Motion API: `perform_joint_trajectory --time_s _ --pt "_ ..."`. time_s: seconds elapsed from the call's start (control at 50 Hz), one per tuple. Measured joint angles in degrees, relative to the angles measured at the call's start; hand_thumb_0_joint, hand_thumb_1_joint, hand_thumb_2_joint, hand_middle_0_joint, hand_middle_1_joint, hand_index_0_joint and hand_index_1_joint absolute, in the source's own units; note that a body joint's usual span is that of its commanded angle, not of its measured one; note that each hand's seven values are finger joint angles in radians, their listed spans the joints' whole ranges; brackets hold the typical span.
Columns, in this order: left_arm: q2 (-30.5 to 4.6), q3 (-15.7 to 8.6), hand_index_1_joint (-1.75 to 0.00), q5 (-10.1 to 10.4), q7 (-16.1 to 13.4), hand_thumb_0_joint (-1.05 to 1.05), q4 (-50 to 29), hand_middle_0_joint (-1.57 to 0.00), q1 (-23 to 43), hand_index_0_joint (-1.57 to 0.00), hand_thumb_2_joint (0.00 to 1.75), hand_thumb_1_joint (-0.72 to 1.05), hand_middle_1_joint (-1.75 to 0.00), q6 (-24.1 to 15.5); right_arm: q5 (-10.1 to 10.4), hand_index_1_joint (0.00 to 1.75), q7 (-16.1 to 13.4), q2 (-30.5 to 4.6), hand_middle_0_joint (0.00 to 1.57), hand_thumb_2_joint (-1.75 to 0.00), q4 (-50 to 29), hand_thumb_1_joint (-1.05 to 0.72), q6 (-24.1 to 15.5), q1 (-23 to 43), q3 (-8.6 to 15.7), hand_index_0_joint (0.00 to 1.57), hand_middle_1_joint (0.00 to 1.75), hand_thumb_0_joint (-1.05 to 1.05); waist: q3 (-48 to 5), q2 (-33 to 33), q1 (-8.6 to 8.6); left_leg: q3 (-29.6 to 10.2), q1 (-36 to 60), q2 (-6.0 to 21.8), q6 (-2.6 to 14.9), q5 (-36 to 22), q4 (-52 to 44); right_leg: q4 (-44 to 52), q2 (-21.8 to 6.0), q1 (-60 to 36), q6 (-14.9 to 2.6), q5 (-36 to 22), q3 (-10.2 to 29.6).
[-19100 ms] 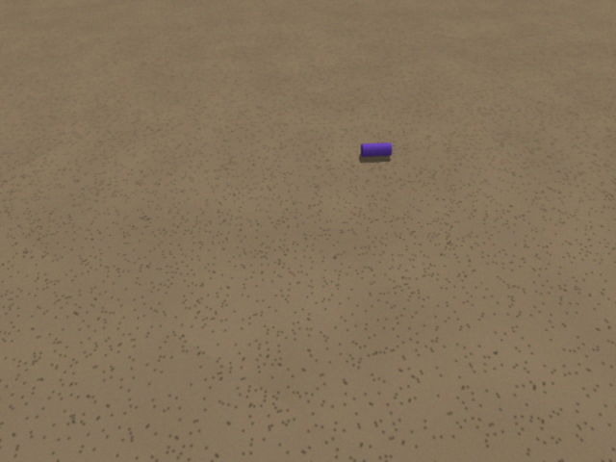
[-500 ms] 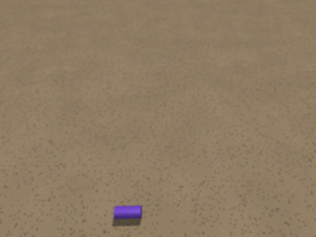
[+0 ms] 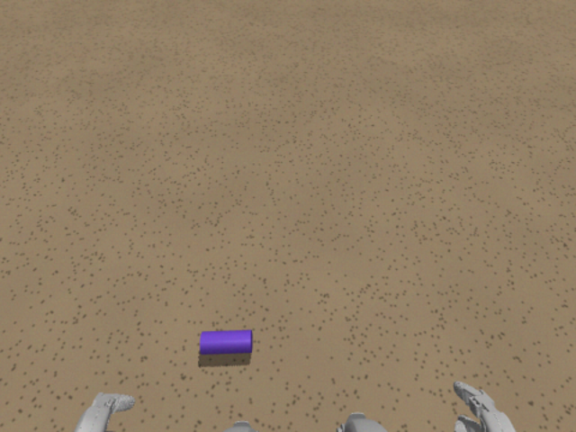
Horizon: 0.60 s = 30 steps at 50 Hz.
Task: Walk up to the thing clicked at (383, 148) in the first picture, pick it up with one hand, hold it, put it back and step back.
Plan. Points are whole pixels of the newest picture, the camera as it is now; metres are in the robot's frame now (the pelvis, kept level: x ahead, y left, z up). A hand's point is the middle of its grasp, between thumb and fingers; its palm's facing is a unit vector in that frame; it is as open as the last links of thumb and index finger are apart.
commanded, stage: rise first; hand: left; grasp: from above
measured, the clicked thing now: (226, 342) +0.43 +0.20 -0.68
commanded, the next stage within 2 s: none
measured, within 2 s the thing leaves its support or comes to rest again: neither
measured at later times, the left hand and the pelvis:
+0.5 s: hand (151, 427) +0.18 +0.26 -0.27, palm faces -0.39 -0.68 -0.62, open 14.0 cm; pelvis -0.03 +0.00 -0.13, yaw +1 degrees
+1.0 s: hand (179, 376) +0.29 +0.27 -0.45, palm faces -0.48 -0.22 -0.85, open 13.9 cm; pelvis -0.09 +0.00 -0.30, yaw -1 degrees
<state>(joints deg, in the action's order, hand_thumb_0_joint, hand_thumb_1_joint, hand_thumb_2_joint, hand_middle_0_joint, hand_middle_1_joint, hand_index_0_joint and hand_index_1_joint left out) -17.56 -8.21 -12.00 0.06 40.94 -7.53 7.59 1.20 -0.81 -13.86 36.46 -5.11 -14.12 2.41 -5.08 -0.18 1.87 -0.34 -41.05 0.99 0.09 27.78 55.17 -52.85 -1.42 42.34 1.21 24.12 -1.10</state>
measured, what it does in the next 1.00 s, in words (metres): lowers itself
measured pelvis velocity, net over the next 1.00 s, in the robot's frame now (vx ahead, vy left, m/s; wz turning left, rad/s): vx -0.09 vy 0.00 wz -0.02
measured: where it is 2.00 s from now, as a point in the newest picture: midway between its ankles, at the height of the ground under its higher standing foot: outside the picture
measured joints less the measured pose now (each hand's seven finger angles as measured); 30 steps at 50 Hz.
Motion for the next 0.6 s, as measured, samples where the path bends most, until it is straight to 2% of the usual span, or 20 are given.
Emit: perform_joint_trajectory --time_s 0.2,0.3,0.46,0.6 --pt "-0.09 1.50 -1.09 -2.82 -0.47 -0.01 -12.84 -0.08 -6.11 -0.07 0.98 -0.50 -1.10 3.02 -0.52 0.30 -0.02 0.42 0.20 -0.90 -3.51 -0.88 -2.22 2.51 -0.08 0.20 0.30 0.01 -1.48 -0.09 -0.22 -0.89 -9.91 0.02 0.06 4.14 10.15 -9.42 -0.06 9.40 0.06 3.89 -0.62" --pt "-0.95 2.11 -1.08 -5.47 -0.86 -0.01 -14.01 -0.08 -5.55 -0.08 0.97 -0.51 -1.10 2.81 -0.71 0.30 0.21 0.29 0.20 -0.90 -4.94 -0.89 -3.70 3.56 -0.57 0.21 0.30 0.01 -2.69 -0.25 -0.09 -1.38 -15.97 -0.15 0.04 5.79 15.20 -14.37 -0.26 15.29 0.00 5.59 -0.95" --pt "-4.14 2.59 -1.08 -14.73 -2.00 -0.01 -8.20 -0.08 3.18 -0.08 0.97 -0.52 -1.09 -3.80 -0.81 0.30 1.75 -1.60 0.20 -0.90 -4.88 -0.88 -6.17 6.58 -0.16 0.21 0.30 0.01 -5.54 -0.03 0.28 -1.51 -33.45 -0.79 -0.22 10.39 30.49 -30.30 -0.95 33.14 -0.06 10.46 -0.53" --pt "-6.10 2.53 -1.08 -23.70 -4.65 -0.01 -3.65 -0.08 14.05 -0.08 0.98 -0.52 -1.09 -9.42 -0.66 0.30 2.75 -2.79 0.20 -0.90 -1.97 -0.89 -5.91 9.54 1.04 0.21 0.30 0.01 -5.96 -0.22 0.25 -1.65 -49.01 -0.97 -0.45 13.18 43.92 -43.80 -1.05 49.03 -0.41 13.03 -0.14"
